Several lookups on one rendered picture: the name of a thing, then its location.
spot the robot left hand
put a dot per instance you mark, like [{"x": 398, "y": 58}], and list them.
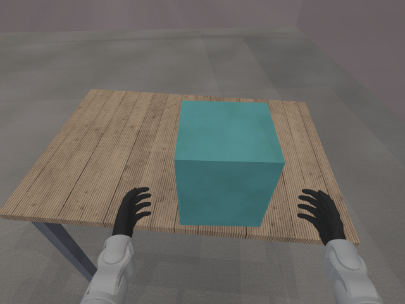
[{"x": 126, "y": 217}]

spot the carton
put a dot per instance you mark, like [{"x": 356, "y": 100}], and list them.
[{"x": 228, "y": 161}]

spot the right robot forearm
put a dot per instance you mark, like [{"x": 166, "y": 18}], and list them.
[{"x": 348, "y": 274}]

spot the robot right hand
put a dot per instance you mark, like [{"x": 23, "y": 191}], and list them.
[{"x": 327, "y": 218}]

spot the table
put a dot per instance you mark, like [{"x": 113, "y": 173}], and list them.
[{"x": 118, "y": 140}]

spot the left robot forearm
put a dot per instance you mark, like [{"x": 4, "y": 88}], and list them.
[{"x": 109, "y": 284}]

